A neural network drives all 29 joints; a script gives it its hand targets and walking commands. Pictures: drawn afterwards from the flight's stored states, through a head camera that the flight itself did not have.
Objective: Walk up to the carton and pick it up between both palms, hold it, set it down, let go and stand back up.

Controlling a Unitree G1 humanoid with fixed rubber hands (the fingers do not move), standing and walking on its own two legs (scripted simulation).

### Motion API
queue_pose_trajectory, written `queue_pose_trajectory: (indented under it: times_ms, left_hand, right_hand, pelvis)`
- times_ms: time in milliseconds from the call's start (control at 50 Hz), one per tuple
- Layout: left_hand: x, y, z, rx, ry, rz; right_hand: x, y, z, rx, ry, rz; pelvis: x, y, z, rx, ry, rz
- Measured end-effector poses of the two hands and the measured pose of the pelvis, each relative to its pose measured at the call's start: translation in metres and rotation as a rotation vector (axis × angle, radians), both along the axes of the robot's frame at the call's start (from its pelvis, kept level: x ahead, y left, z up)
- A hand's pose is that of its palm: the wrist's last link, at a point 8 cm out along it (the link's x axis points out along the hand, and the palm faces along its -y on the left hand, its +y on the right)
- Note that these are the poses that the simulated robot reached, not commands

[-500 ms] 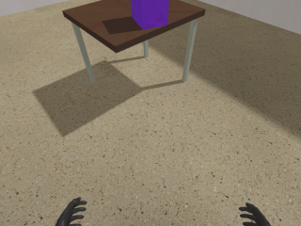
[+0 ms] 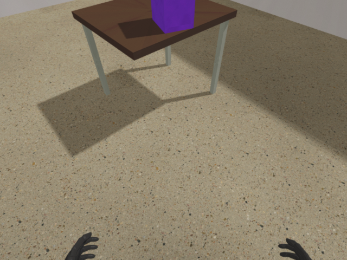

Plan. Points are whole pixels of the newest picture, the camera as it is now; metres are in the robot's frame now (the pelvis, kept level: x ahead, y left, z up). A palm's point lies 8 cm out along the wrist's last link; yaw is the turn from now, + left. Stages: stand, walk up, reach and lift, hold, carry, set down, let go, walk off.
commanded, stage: stand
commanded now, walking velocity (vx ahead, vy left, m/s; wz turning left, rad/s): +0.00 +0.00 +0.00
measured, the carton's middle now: out of the picture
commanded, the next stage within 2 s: walk up in 1.80 s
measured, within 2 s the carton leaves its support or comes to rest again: neither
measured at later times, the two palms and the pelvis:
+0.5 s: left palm out of the picture +0.11 +0.26 -0.09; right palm out of the picture +0.10 -0.29 -0.09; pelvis -0.01 +0.00 +0.00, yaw +0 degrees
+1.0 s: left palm out of the picture +0.07 +0.27 -0.09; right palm out of the picture +0.07 -0.29 -0.09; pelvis -0.03 +0.00 +0.01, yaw +0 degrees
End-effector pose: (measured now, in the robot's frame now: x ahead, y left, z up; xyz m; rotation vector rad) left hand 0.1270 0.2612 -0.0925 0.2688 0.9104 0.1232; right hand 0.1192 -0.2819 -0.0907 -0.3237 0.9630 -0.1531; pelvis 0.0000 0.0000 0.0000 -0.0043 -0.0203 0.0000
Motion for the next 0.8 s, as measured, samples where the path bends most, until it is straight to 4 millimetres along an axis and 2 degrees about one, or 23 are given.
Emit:
queue_pose_trajectory:
  times_ms: [320,800]
  left_hand:
    - [-0.009,0.001,0.0,0.003,0.01,0.003]
    - [-0.039,0.003,-0.001,0.008,0.066,0.019]
  right_hand:
    - [-0.012,-0.003,-0.003,-0.001,0.03,-0.011]
    - [-0.039,-0.006,-0.002,0.0,0.073,-0.026]
  pelvis:
    - [-0.006,-0.001,0.002,0.001,-0.002,0.0]
    - [-0.023,-0.002,0.008,0.003,-0.003,0.0]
